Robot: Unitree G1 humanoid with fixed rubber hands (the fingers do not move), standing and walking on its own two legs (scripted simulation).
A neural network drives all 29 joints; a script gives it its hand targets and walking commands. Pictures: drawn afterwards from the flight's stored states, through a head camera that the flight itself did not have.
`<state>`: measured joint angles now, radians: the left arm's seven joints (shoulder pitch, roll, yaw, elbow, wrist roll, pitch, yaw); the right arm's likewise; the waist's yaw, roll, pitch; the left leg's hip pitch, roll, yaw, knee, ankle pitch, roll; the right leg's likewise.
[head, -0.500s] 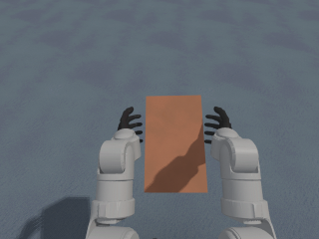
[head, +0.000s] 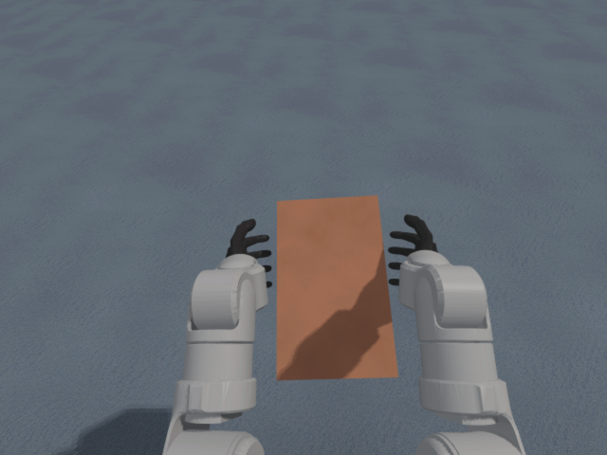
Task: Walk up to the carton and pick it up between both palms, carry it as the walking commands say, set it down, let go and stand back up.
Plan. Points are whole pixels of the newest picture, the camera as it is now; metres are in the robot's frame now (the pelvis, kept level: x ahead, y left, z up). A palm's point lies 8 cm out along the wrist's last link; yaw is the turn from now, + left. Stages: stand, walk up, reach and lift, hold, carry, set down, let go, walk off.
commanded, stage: carry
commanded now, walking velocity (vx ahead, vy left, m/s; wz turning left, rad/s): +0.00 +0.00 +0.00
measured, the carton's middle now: (331, 292) +0.36 +0.00 -0.01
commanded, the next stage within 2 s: hold in 1.20 s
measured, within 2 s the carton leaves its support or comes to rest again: neither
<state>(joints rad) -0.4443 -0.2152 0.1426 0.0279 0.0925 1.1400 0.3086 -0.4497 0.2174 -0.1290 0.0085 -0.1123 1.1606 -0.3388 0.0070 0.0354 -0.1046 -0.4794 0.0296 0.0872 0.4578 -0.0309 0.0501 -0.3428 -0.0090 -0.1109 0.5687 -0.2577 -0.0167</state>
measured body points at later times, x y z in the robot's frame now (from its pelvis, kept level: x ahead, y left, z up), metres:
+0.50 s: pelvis +0.02 -0.01 +0.00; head +0.02 -0.01 +0.45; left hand +0.35 +0.11 +0.09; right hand +0.35 -0.13 +0.09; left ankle +0.14 +0.09 -0.73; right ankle +0.03 -0.11 -0.73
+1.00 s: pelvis +0.03 -0.01 +0.00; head +0.03 -0.01 +0.45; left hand +0.36 +0.11 +0.09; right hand +0.36 -0.13 +0.10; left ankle +0.14 +0.09 -0.73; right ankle +0.03 -0.11 -0.73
